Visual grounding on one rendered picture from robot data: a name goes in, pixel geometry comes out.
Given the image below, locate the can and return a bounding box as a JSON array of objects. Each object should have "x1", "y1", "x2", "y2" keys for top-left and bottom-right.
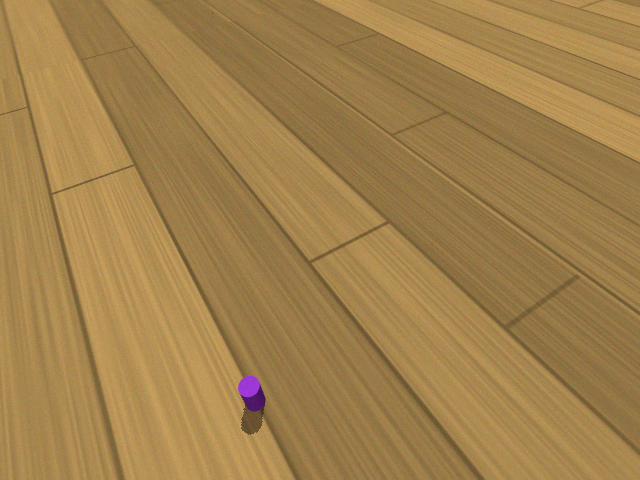
[{"x1": 238, "y1": 376, "x2": 266, "y2": 412}]

